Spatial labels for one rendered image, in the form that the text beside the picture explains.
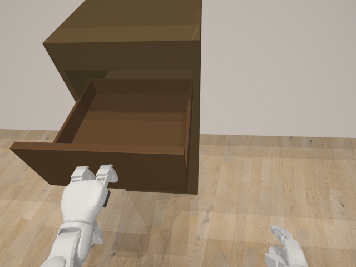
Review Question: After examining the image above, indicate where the drawer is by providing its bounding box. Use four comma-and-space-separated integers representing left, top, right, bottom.
9, 79, 193, 192

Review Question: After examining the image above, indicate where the robot left forearm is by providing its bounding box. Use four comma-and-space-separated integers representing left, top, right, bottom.
41, 221, 95, 267

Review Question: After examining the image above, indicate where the handle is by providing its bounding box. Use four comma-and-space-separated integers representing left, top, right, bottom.
103, 190, 111, 207

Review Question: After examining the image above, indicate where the right robot hand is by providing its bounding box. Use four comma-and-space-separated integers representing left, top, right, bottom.
265, 225, 308, 267

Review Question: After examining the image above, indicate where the left robot hand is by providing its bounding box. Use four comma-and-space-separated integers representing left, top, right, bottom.
61, 165, 118, 244

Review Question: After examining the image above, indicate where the cabinet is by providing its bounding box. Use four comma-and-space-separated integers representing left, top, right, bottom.
42, 0, 202, 195

